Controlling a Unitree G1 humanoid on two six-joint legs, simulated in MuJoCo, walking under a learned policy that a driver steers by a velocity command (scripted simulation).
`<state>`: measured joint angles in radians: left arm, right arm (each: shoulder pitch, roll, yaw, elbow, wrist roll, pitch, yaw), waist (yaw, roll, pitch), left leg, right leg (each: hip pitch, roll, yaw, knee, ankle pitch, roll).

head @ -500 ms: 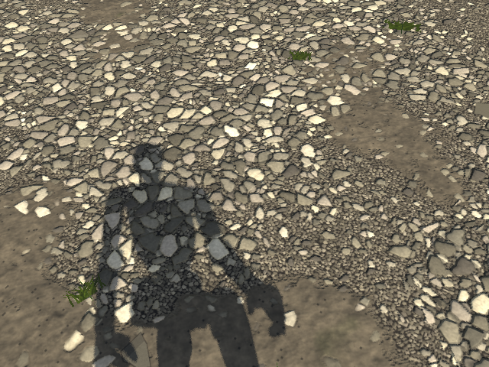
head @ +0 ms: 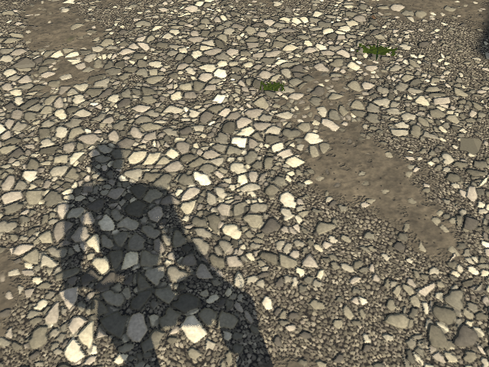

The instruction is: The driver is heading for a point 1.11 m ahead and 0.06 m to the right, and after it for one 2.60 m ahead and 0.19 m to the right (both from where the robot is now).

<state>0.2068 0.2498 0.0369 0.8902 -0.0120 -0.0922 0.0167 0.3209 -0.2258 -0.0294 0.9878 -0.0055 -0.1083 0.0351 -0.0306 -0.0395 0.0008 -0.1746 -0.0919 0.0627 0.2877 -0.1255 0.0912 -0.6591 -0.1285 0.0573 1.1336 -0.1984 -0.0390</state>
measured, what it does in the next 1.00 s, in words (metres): walks ahead: right foot, then left foot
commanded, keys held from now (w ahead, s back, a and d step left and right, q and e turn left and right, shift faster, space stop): w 1.00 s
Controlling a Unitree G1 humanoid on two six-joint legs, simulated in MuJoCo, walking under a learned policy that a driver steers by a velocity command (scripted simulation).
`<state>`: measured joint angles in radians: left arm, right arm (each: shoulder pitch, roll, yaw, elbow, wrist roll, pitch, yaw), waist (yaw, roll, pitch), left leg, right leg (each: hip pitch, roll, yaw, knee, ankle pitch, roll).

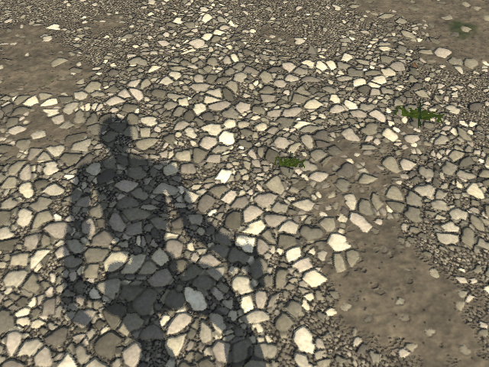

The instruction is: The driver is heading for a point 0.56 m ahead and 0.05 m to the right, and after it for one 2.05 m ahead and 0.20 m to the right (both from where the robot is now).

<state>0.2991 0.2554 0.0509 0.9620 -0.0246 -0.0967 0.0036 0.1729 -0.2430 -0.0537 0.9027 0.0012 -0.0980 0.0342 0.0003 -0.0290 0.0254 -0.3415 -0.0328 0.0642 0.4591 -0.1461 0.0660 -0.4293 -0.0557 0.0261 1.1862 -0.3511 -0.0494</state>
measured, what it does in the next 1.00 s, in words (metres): walks ahead: right foot, then left foot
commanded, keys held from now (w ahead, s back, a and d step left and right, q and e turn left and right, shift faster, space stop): w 1.00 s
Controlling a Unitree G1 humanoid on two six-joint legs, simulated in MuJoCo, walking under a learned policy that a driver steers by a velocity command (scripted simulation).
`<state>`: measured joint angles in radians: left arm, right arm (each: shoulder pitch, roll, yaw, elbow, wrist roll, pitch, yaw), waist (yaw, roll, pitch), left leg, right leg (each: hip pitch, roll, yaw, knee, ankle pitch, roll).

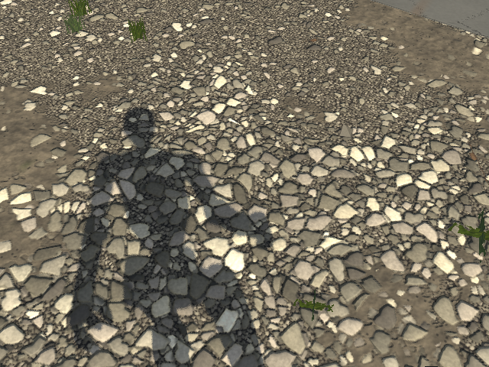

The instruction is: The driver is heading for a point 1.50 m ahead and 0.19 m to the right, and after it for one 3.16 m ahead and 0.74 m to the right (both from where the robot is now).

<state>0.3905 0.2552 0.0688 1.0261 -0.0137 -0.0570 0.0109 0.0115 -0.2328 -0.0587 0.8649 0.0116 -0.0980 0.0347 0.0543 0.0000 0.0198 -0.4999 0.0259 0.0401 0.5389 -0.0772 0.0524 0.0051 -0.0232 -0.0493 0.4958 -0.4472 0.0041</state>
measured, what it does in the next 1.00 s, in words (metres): walks ahead: right foot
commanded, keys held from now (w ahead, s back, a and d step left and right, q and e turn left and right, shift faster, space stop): w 1.00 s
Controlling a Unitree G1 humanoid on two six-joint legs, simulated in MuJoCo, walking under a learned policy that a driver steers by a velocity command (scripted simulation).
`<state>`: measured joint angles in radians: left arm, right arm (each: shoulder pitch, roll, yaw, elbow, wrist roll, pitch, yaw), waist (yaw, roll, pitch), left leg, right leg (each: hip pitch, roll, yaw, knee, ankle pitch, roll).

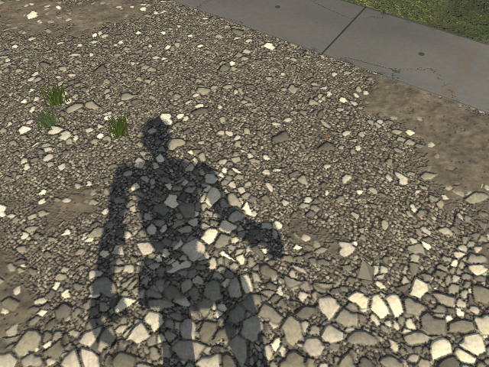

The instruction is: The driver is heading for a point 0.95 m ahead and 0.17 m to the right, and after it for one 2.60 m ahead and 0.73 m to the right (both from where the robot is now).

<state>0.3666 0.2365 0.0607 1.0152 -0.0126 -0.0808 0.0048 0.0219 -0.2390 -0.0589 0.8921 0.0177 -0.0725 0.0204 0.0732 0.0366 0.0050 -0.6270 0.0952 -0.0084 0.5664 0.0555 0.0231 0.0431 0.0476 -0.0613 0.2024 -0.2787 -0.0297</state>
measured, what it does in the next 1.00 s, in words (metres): walks ahead: left foot, then right foot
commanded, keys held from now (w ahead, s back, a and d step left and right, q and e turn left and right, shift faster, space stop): w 0.98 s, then w+e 0.02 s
